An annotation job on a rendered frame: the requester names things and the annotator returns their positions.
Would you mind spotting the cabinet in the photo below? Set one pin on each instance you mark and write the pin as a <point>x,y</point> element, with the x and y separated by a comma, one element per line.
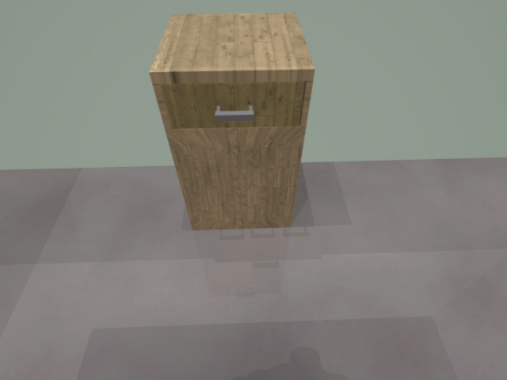
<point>235,177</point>

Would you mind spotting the handle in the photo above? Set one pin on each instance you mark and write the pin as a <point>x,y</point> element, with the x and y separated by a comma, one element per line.
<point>234,115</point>

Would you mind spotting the drawer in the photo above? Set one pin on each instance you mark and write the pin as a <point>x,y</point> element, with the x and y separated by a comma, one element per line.
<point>193,105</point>

